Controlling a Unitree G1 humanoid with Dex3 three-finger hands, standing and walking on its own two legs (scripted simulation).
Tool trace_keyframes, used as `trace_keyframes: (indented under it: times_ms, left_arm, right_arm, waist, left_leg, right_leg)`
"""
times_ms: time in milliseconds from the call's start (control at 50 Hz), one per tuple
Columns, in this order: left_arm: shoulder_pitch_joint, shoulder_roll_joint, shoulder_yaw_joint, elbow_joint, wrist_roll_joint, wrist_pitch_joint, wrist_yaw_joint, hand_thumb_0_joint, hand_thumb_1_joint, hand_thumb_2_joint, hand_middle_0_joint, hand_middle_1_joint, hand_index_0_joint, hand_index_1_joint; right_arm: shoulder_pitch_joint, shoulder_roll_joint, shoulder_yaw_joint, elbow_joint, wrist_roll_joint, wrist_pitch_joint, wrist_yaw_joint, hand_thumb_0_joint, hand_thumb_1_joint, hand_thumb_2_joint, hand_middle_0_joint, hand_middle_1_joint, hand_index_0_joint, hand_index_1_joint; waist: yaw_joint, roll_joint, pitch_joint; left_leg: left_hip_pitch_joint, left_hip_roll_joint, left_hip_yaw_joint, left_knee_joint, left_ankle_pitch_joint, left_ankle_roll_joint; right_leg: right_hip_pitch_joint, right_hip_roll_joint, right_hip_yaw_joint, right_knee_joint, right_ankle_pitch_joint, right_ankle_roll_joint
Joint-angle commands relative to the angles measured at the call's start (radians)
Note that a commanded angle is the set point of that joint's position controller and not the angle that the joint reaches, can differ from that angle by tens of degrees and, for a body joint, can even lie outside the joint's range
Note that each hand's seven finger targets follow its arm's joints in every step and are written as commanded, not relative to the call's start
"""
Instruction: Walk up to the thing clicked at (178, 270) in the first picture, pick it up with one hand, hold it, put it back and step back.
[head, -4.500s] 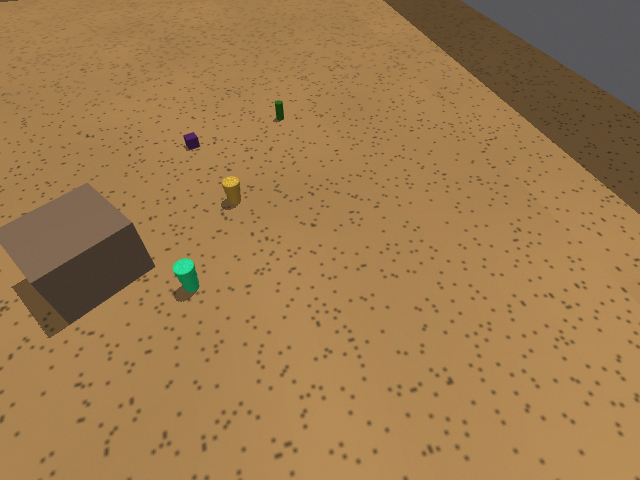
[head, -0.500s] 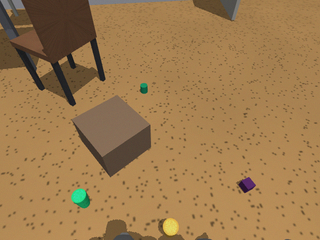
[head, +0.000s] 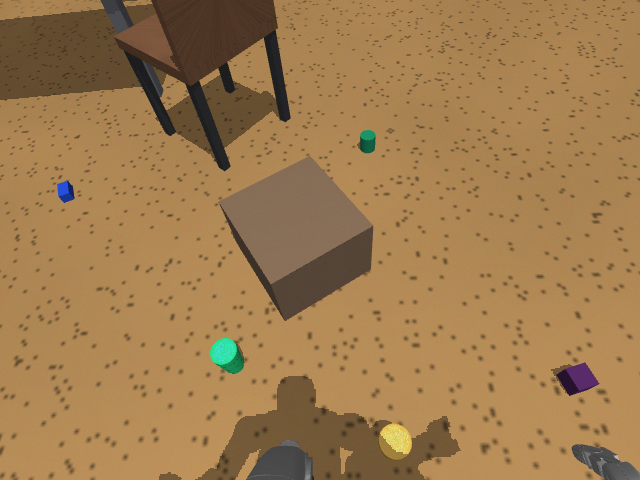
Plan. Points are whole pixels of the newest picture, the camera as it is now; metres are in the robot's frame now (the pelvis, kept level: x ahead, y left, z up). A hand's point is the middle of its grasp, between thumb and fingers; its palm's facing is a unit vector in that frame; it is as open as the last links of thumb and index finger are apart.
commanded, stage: walk up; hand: left
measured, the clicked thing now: (229, 358) +0.47 +0.36 -0.67
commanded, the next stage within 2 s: stand in 1.74 s
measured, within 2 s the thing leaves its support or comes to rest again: neither
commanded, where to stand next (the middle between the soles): +0.06 +0.05 m, yaw -2 degrees
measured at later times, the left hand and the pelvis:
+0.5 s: hand (122, 479) +0.14 +0.31 -0.14, palm faces -0.05 -0.92 -0.39, open 7.4 cm; pelvis +0.03 +0.05 +0.01, yaw +0 degrees
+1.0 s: hand out of the picture +0.10 +0.29 -0.12, palm faces -0.04 -0.94 -0.34, open 7.4 cm; pelvis +0.02 +0.04 +0.03, yaw +0 degrees
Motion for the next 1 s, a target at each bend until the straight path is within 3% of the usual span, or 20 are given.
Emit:
trace_keyframes:
  times_ms: [0, 20, 40, 60, 100, 120, 280, 360, 400, 420, 440, 480, 520, 560, 600, 640, 700, 780, 860, 980]
  left_arm:
    - [0.046, 0.090, 0.003, -0.089, -0.008, -0.004, 0.019, 0.000, 0.900, 0.900, -0.200, -0.300, -0.200, -0.300]
    - [0.040, 0.124, 0.005, -0.099, -0.016, 0.001, 0.031, 0.000, 0.900, 0.900, -0.200, -0.300, -0.200, -0.300]
    - [-0.030, 0.195, 0.019, -0.075, -0.010, 0.009, 0.041, 0.000, 0.900, 0.900, -0.200, -0.300, -0.200, -0.300]
    - [-0.063, 0.226, 0.025, -0.067, -0.009, 0.009, 0.038, 0.000, 0.900, 0.900, -0.200, -0.300, -0.200, -0.300]
    - [-0.016, 0.191, 0.027, -0.027, -0.024, 0.011, 0.015, 0.000, 0.900, 0.900, -0.200, -0.300, -0.200, -0.300]
    - [-0.013, 0.164, 0.026, -0.020, -0.022, 0.009, 0.002, 0.000, 0.900, 0.900, -0.200, -0.300, -0.200, -0.300]
    - [-0.120, 0.082, 0.020, -0.017, -0.017, 0.035, -0.027, 0.000, 0.900, 0.900, -0.200, -0.300, -0.200, -0.300]
    - [-0.170, 0.086, 0.021, -0.027, -0.008, 0.041, -0.039, 0.000, 0.900, 0.900, -0.200, -0.300, -0.200, -0.300]
    - [-0.224, 0.159, 0.034, -0.039, 0.004, 0.032, -0.043, 0.000, 0.900, 0.900, -0.200, -0.300, -0.200, -0.300]
    - [-0.263, 0.171, 0.035, -0.032, -0.016, 0.036, -0.046, 0.000, 0.900, 0.900, -0.200, -0.300, -0.200, -0.300]
    - [-0.315, 0.165, 0.027, -0.041, -0.020, 0.039, -0.050, 0.000, 0.900, 0.900, -0.200, -0.300, -0.200, -0.300]
    - [-0.341, 0.124, 0.005, -0.034, -0.019, 0.052, -0.052, 0.000, 0.900, 0.900, -0.200, -0.300, -0.200, -0.300]
    - [-0.340, 0.106, 0.002, -0.019, -0.015, 0.065, -0.058, 0.000, 0.900, 0.900, -0.200, -0.300, -0.200, -0.300]
    - [-0.314, 0.090, 0.003, 0.017, -0.013, 0.076, -0.061, 0.000, 0.900, 0.900, -0.200, -0.300, -0.200, -0.300]
    - [-0.305, 0.089, 0.006, 0.039, -0.012, 0.074, -0.068, 0.000, 0.900, 0.900, -0.200, -0.300, -0.200, -0.300]
    - [-0.298, 0.089, 0.005, 0.055, -0.009, 0.062, -0.073, 0.000, 0.900, 0.900, -0.200, -0.300, -0.200, -0.300]
    - [-0.372, 0.124, 0.006, 0.055, -0.005, 0.050, -0.074, 0.000, 0.900, 0.900, -0.200, -0.300, -0.200, -0.300]
    - [-0.396, 0.094, -0.015, 0.089, -0.012, 0.056, -0.079, 0.000, 0.900, 0.900, -0.200, -0.300, -0.200, -0.300]
    - [-0.416, 0.101, -0.016, 0.120, -0.007, 0.052, -0.083, 0.000, 0.900, 0.900, -0.200, -0.300, -0.200, -0.300]
    - [-0.430, 0.080, -0.027, 0.162, -0.017, 0.044, -0.082, 0.000, 0.900, 0.900, -0.200, -0.300, -0.200, -0.300]
  right_arm:
    - [0.239, -0.275, -0.093, -0.027, -0.007, -0.054, -0.035, 0.000, -0.900, -0.900, 0.200, 0.300, 0.200, 0.300]
    - [0.193, -0.327, -0.095, -0.071, 0.015, -0.052, -0.044, 0.000, -0.900, -0.900, 0.200, 0.300, 0.200, 0.300]
    - [0.176, -0.345, -0.098, -0.069, 0.037, -0.045, -0.039, 0.000, -0.900, -0.900, 0.200, 0.300, 0.200, 0.300]
    - [0.127, -0.319, -0.092, -0.085, 0.039, -0.041, -0.043, 0.000, -0.900, -0.900, 0.200, 0.300, 0.200, 0.300]
    - [0.042, -0.209, -0.047, -0.103, 0.033, -0.052, -0.063, 0.000, -0.900, -0.900, 0.200, 0.300, 0.200, 0.300]
    - [0.045, -0.195, -0.036, -0.089, 0.038, -0.065, -0.069, 0.000, -0.900, -0.900, 0.200, 0.300, 0.200, 0.300]
    - [0.047, -0.165, 0.014, -0.053, 0.055, -0.110, -0.106, 0.000, -0.900, -0.900, 0.200, 0.300, 0.200, 0.300]
    - [0.009, -0.158, 0.028, -0.048, 0.061, -0.100, -0.116, 0.000, -0.900, -0.900, 0.200, 0.300, 0.200, 0.300]
    - [0.023, -0.125, 0.042, -0.040, 0.067, -0.104, -0.115, 0.000, -0.900, -0.900, 0.200, 0.300, 0.200, 0.300]
    - [0.030, -0.129, 0.038, -0.011, 0.061, -0.102, -0.121, 0.000, -0.900, -0.900, 0.200, 0.300, 0.200, 0.300]
    - [0.061, -0.135, 0.031, 0.017, 0.058, -0.099, -0.126, 0.000, -0.900, -0.900, 0.200, 0.300, 0.200, 0.300]
    - [0.061, -0.154, 0.025, 0.042, 0.052, -0.109, -0.120, 0.000, -0.900, -0.900, 0.200, 0.300, 0.200, 0.300]
    - [0.014, -0.185, 0.023, 0.043, 0.044, -0.113, -0.110, 0.000, -0.900, -0.900, 0.200, 0.300, 0.200, 0.300]
    - [-0.021, -0.204, 0.025, 0.044, 0.033, -0.120, -0.108, 0.000, -0.900, -0.900, 0.200, 0.300, 0.200, 0.300]
    - [-0.039, -0.201, 0.029, 0.051, 0.027, -0.123, -0.107, 0.000, -0.900, -0.900, 0.200, 0.300, 0.200, 0.300]
    - [-0.077, -0.178, 0.039, 0.058, 0.034, -0.121, -0.106, 0.000, -0.900, -0.900, 0.200, 0.300, 0.200, 0.300]
    - [-0.044, -0.135, 0.052, 0.093, 0.038, -0.111, -0.100, 0.000, -0.900, -0.900, 0.200, 0.300, 0.200, 0.300]
    - [-0.061, -0.139, 0.053, 0.135, 0.034, -0.115, -0.090, 0.000, -0.900, -0.900, 0.200, 0.300, 0.200, 0.300]
    - [-0.048, -0.128, 0.062, 0.168, 0.037, -0.118, -0.087, 0.000, -0.900, -0.900, 0.200, 0.300, 0.200, 0.300]
    - [-0.071, -0.124, 0.074, 0.217, 0.043, -0.124, -0.088, 0.000, -0.900, -0.900, 0.200, 0.300, 0.200, 0.300]
  waist:
    - [-0.164, 0.197, -0.275]
    - [-0.143, 0.225, -0.297]
    - [-0.160, 0.191, -0.272]
    - [-0.138, 0.127, -0.187]
    - [-0.070, 0.006, -0.081]
    - [-0.061, 0.001, -0.069]
    - [-0.041, 0.036, -0.190]
    - [-0.011, -0.007, -0.196]
    - [-0.022, -0.157, -0.222]
    - [-0.029, -0.190, -0.267]
    - [-0.057, -0.209, -0.255]
    - [-0.074, -0.151, -0.239]
    - [-0.048, -0.100, -0.185]
    - [-0.027, -0.050, -0.146]
    - [-0.021, -0.036, -0.125]
    - [-0.002, -0.054, -0.139]
    - [-0.044, -0.109, -0.144]
    - [-0.042, -0.076, -0.134]
    - [-0.053, -0.136, -0.148]
    - [-0.054, -0.135, -0.191]
  left_leg:
    - [0.583, 0.089, -0.258, -0.292, 0.178, 0.094]
    - [0.576, 0.257, -0.529, -0.354, 0.213, 0.189]
    - [0.424, 0.318, -0.643, -0.439, 0.032, 0.290]
    - [0.337, 0.302, -0.575, -0.449, -0.019, 0.319]
    - [0.224, 0.168, -0.314, -0.370, 0.132, 0.219]
    - [0.201, 0.149, -0.288, -0.343, 0.243, 0.200]
    - [0.197, 0.212, -0.234, -0.227, 0.780, 0.217]
    - [0.113, 0.156, -0.190, -0.161, 0.538, 0.139]
    - [0.034, 0.053, -0.111, -0.051, 0.320, 0.046]
    - [0.132, -0.027, -0.040, 0.032, 0.167, 0.010]
    - [0.197, -0.030, -0.014, 0.007, 0.067, 0.006]
    - [0.265, -0.007, -0.065, -0.140, 0.136, 0.035]
    - [0.181, 0.105, -0.233, -0.285, 0.107, 0.119]
    - [0.123, 0.204, -0.362, -0.379, 0.008, 0.184]
    - [0.066, 0.206, -0.358, -0.404, -0.024, 0.177]
    - [0.038, 0.140, -0.228, -0.358, -0.006, 0.113]
    - [0.102, -0.002, -0.083, -0.259, -0.068, 0.026]
    - [0.201, 0.040, -0.140, -0.378, -0.103, 0.046]
    - [0.211, 0.035, -0.122, -0.420, -0.064, 0.036]
    - [0.299, 0.041, -0.096, -0.446, 0.114, 0.024]
  right_leg:
    - [-0.358, 0.070, 0.004, 0.419, -0.044, -0.127]
    - [-0.464, 0.141, -0.006, 0.456, -0.180, -0.108]
    - [-0.422, 0.101, 0.034, 0.521, -0.194, -0.126]
    - [-0.419, 0.079, 0.049, 0.550, -0.155, -0.129]
    - [-0.365, 0.050, 0.079, 0.473, -0.041, -0.127]
    - [-0.341, 0.047, 0.072, 0.422, -0.015, -0.131]
    - [-0.104, 0.115, 0.032, 0.140, 0.088, -0.124]
    - [0.043, 0.137, 0.057, -0.110, 0.283, -0.158]
    - [0.129, -0.021, 0.278, -0.191, 0.528, -0.230]
    - [0.057, -0.133, 0.372, -0.194, 0.559, -0.327]
    - [-0.016, -0.155, 0.377, -0.196, 0.540, -0.341]
    - [-0.086, -0.066, 0.251, -0.162, 0.511, -0.249]
    - [-0.084, 0.082, 0.140, -0.053, 0.265, -0.159]
    - [-0.069, 0.148, 0.085, 0.017, 0.041, -0.142]
    - [-0.031, 0.148, 0.091, 0.007, 0.016, -0.148]
    - [0.048, 0.120, 0.104, -0.139, 0.157, -0.164]
    - [-0.007, -0.013, 0.293, -0.304, 0.162, -0.220]
    - [-0.074, 0.039, 0.212, -0.337, 0.056, -0.165]
    - [-0.018, 0.027, 0.217, -0.390, 0.058, -0.159]
    - [0.030, 0.007, 0.207, -0.442, 0.239, -0.147]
